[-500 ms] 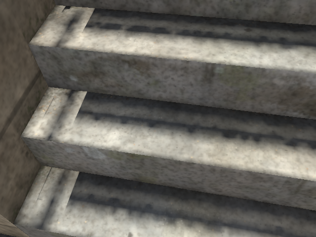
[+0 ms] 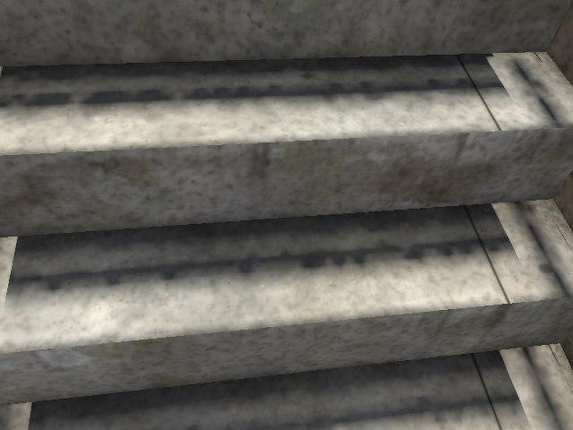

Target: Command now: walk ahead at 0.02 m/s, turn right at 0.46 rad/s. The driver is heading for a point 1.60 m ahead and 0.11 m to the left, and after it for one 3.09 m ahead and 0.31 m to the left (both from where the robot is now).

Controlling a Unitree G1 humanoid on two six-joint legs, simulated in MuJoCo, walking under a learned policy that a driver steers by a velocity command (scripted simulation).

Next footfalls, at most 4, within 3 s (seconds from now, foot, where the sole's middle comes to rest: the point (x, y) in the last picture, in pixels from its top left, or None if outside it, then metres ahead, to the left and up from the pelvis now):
0.34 right None -0.02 -0.14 -0.78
1.18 right None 0.10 -0.15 -0.78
1.68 left None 0.35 0.11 -0.57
2.26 right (353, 257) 0.67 -0.13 -0.37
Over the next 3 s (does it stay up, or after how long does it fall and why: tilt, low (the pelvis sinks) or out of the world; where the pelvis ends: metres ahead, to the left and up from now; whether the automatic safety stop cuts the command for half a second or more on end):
stays up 0.82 -0.02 0.60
